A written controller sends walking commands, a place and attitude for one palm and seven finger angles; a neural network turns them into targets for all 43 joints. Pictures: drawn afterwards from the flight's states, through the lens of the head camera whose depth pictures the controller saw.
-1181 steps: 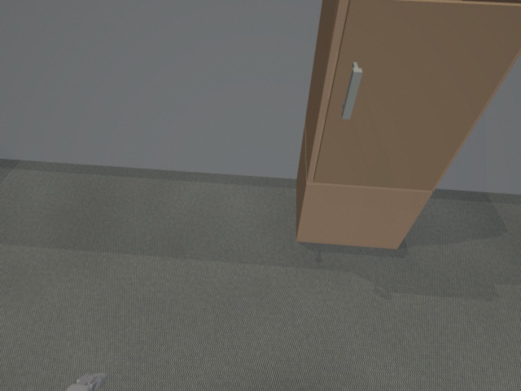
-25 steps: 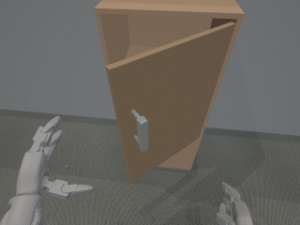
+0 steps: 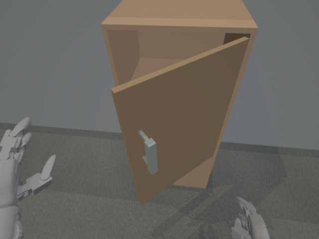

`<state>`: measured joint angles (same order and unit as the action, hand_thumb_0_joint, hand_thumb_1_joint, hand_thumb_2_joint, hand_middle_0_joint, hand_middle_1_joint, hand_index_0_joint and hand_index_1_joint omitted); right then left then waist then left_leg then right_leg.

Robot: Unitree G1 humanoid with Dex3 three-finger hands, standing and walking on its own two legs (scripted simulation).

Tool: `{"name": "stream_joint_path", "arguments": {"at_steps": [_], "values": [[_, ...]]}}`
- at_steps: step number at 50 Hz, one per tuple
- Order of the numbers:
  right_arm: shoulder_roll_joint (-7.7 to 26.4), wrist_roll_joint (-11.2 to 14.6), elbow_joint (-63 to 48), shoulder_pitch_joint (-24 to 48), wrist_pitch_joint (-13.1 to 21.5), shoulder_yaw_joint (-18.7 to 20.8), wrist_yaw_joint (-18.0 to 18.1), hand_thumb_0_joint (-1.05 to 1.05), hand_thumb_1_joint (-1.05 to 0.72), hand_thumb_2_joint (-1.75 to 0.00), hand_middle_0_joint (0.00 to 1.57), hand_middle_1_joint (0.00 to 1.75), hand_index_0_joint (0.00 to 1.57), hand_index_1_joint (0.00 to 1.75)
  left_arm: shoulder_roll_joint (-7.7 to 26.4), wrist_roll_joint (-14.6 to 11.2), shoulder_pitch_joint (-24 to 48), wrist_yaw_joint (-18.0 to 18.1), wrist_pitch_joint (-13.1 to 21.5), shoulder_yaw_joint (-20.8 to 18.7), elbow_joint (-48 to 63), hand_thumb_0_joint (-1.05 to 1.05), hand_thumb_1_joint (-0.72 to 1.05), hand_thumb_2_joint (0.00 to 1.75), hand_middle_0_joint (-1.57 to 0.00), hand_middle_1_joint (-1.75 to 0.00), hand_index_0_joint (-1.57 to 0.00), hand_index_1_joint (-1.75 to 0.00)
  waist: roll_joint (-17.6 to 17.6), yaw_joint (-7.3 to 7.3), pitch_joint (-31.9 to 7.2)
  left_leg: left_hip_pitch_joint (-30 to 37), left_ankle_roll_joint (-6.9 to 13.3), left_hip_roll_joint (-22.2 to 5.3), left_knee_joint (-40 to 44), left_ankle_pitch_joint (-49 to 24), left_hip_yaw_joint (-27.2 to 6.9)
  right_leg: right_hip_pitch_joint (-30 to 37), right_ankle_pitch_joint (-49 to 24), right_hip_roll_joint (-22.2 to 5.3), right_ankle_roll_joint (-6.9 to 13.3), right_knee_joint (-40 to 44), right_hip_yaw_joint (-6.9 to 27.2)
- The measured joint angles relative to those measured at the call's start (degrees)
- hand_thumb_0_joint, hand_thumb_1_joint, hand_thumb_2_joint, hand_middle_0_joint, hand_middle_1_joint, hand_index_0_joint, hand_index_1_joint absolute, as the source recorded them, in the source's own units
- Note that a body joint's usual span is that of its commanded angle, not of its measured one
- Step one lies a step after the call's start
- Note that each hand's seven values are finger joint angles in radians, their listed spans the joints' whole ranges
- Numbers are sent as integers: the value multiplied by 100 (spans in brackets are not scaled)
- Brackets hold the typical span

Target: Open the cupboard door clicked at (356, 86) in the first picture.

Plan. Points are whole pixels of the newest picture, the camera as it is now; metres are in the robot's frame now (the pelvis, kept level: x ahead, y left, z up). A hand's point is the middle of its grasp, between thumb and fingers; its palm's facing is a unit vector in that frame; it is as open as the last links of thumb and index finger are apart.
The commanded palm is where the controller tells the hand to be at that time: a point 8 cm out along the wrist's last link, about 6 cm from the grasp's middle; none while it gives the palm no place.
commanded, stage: draw the hand back to the body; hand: left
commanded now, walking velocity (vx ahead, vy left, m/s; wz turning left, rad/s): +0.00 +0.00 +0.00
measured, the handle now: (147, 152) +0.33 +0.08 +0.03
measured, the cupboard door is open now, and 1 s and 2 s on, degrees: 42 42 42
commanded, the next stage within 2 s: step back with the hand held close in 0.42 s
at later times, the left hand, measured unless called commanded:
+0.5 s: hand (39, 176) +0.18 +0.25 +0.15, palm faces +0.47 -0.79 -0.40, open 7.4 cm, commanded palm +0.13 +0.29 +0.16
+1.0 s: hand (12, 200) +0.13 +0.27 +0.15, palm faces +0.37 -0.77 -0.52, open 7.4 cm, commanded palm +0.07 +0.31 +0.17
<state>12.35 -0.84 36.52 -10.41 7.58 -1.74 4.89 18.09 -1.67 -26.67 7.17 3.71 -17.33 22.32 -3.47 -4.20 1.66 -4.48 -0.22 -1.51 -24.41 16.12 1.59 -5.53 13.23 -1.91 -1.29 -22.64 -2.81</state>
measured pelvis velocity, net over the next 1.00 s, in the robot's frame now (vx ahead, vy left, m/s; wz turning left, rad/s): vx -0.08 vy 0.01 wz -0.02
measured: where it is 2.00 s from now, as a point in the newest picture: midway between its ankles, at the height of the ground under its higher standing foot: outside the picture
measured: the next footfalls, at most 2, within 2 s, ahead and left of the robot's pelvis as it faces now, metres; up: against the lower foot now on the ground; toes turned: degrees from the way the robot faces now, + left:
right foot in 1.54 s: -0.22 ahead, -0.08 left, +0.00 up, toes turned +3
left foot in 1.74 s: -0.17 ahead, +0.10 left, +0.00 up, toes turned +2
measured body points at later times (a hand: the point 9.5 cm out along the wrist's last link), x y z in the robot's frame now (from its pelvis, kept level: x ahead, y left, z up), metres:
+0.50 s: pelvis -0.01 -0.01 +0.00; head -0.03 -0.03 +0.45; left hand +0.15 +0.29 +0.18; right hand +0.17 -0.23 -0.09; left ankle -0.03 +0.12 -0.74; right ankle -0.01 -0.13 -0.74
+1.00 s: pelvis -0.08 +0.01 -0.01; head -0.05 +0.02 +0.44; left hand +0.10 +0.31 +0.18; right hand +0.10 -0.23 -0.08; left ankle -0.03 +0.12 -0.74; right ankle -0.01 -0.13 -0.74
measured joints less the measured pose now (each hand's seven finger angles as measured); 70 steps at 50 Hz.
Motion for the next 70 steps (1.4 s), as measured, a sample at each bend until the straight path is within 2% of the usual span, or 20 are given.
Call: {"name": "stream_joint_path", "arguments": {"at_steps": [6,11,17,28,34,41,45,49,54,63,67,70], "values": [[16,1,44,36,-55,48,-3,1,-91,-90,21,30,20,30,54,-42,93,10,50,-233,-16,1,73,82,-21,-30,-20,-30,-17,-22,27,91,-32,-42,98,-47,-9,99,-54,46,32,115,-13],[37,5,63,45,-96,82,-26,1,-91,-90,21,30,20,30,-51,-48,123,-6,39,-176,-117,1,83,86,-21,-30,-20,-30,-46,-11,74,121,-46,-56,157,-99,-8,122,-99,61,48,163,-13],[11,-8,120,2,-93,98,-10,1,-91,-90,21,30,20,30,-51,-36,45,-40,31,-79,-110,1,87,89,-21,-30,-21,-30,-28,8,77,146,-67,-77,198,-145,-2,133,-135,85,73,183,-8],[-9,20,187,-3,-50,117,2,1,-91,-90,21,30,20,30,-2,-59,126,-33,131,-183,-186,1,89,89,-21,-30,-21,-30,-67,21,108,174,-80,-102,222,-229,3,170,-238,112,93,238,-1],[49,42,-60,138,-312,84,-42,1,-91,-90,21,30,20,30,216,-40,25,-59,431,-565,-12,1,89,89,-21,-30,-21,-30,-19,218,85,-408,-60,-158,-29,-253,-34,-253,-435,167,85,317,-30],[162,89,-309,223,-568,252,-7,1,-91,-90,21,30,20,30,345,-51,-501,-95,413,-404,379,1,89,89,-21,-30,-21,-30,106,357,217,-802,50,-26,-114,-381,118,-746,-557,30,-28,118,129],[98,116,-394,169,-652,287,24,1,-91,-90,21,30,20,30,545,-50,-632,-63,436,-509,624,1,89,89,-22,-30,-21,-30,263,373,250,-959,99,34,-247,-413,152,-935,-565,-34,-69,-75,171],[19,121,-465,111,-623,254,23,1,-91,-90,21,30,20,30,674,-36,-573,14,539,-714,784,2,89,89,-22,-30,-21,-30,395,354,271,-1133,138,76,-430,-446,160,-1124,-581,-82,-90,-295,188],[-38,119,-540,46,-490,176,-12,1,-91,-90,21,30,20,30,587,53,-443,83,701,-844,755,1,89,89,-22,-30,-21,-30,414,345,282,-1418,176,97,-771,-447,122,-1389,-570,-114,-92,-635,164],[-12,77,-366,-101,-286,128,-28,1,-90,-90,21,30,20,30,296,122,-320,174,834,-680,818,1,89,89,-21,-30,-21,-30,354,316,270,-1999,175,62,-1378,98,-31,-1739,-546,-33,-23,-789,101],[3,51,-291,-107,-233,136,30,1,-90,-90,21,30,20,30,428,82,-251,230,911,-713,953,1,89,89,-22,-30,-21,-30,372,390,370,-2113,196,60,-1291,-256,-74,-1886,-256,15,-28,-873,123],[-54,42,-297,-193,-160,190,60,1,-91,-90,21,30,20,30,644,116,-166,207,935,-836,955,1,89,89,-22,-30,-21,-30,251,534,422,-2152,265,-20,-1094,-864,-206,-1930,311,276,-56,-1655,203]]}}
